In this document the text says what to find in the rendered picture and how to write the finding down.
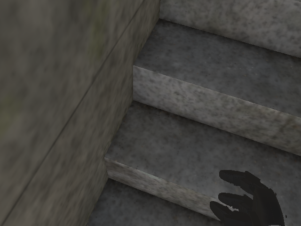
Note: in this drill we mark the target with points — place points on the robot right hand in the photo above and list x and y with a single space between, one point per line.
263 210

